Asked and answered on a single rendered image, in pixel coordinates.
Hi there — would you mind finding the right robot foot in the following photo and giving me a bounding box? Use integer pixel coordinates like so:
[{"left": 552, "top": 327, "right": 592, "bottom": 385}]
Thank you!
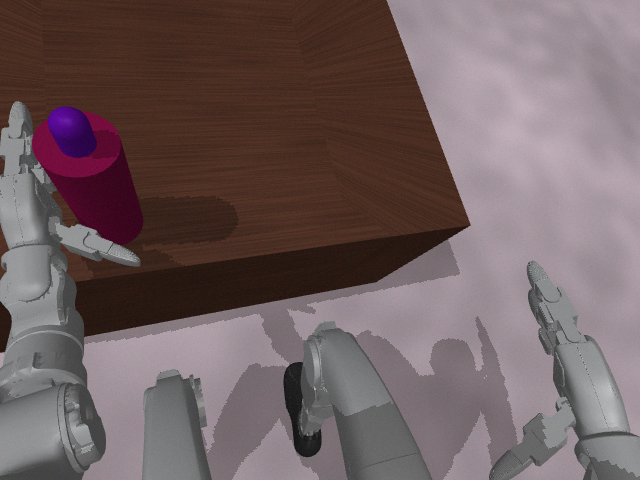
[{"left": 284, "top": 362, "right": 322, "bottom": 457}]

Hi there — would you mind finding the left robot hand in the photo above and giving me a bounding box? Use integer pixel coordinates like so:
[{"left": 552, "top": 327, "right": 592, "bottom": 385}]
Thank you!
[{"left": 0, "top": 101, "right": 141, "bottom": 267}]

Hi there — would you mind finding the bottle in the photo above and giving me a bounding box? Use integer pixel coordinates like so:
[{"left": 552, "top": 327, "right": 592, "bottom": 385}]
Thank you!
[{"left": 32, "top": 106, "right": 143, "bottom": 245}]

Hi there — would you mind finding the right robot hand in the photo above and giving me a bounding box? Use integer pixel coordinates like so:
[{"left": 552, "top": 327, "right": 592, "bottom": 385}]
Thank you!
[{"left": 489, "top": 260, "right": 631, "bottom": 480}]

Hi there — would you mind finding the right robot arm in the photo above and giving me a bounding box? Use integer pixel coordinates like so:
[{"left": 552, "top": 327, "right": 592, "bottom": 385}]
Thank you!
[{"left": 574, "top": 432, "right": 640, "bottom": 480}]

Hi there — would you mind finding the left robot arm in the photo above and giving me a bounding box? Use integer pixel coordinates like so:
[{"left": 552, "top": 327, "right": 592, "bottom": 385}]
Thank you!
[{"left": 0, "top": 244, "right": 106, "bottom": 480}]

